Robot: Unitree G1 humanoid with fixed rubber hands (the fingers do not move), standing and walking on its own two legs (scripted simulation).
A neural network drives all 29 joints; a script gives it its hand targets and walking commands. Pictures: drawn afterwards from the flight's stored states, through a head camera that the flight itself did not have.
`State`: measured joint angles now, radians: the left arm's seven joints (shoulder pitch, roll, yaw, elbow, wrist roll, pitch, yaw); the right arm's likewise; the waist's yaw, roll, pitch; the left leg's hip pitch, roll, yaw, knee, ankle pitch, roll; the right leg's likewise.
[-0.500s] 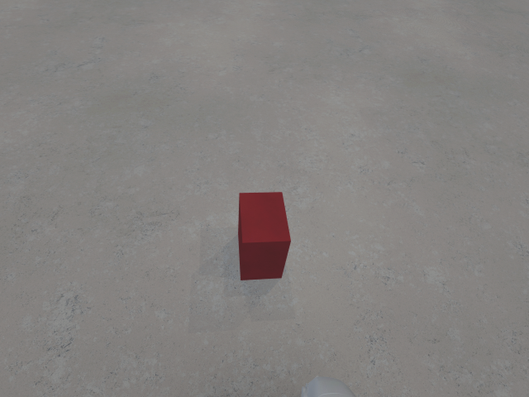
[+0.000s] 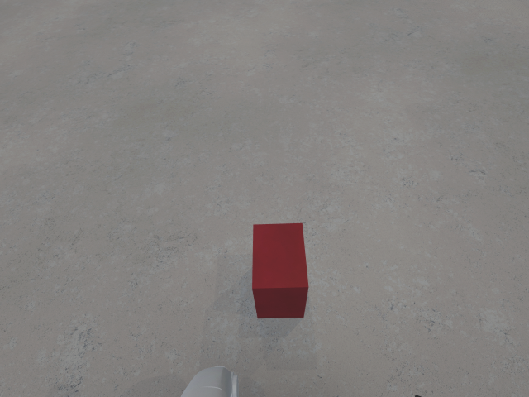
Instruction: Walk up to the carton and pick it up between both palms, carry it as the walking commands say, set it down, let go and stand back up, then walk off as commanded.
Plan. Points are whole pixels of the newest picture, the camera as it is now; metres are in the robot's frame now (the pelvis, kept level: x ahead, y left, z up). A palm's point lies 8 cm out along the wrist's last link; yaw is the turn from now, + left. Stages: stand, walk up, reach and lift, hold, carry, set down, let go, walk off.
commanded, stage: walk up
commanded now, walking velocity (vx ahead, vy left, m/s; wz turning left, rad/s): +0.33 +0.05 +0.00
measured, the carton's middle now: (279, 272) +0.59 +0.02 -0.63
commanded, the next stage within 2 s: none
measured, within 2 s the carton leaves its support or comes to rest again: neither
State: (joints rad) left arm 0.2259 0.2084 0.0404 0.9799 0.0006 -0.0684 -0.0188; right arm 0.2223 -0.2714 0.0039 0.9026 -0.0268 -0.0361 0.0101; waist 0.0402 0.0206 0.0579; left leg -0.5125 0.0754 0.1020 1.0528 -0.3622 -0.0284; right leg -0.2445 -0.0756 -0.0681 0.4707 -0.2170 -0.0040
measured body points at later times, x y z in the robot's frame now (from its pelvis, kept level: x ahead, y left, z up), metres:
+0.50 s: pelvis +0.14 +0.07 +0.01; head +0.16 +0.11 +0.46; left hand +0.19 +0.31 -0.16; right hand +0.15 -0.18 -0.11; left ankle +0.14 +0.15 -0.74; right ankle +0.08 -0.10 -0.66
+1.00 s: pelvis +0.16 -0.03 +0.00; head +0.18 -0.07 +0.45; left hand +0.23 +0.21 -0.13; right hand +0.20 -0.26 -0.17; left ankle +0.14 +0.12 -0.71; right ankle +0.21 -0.11 -0.74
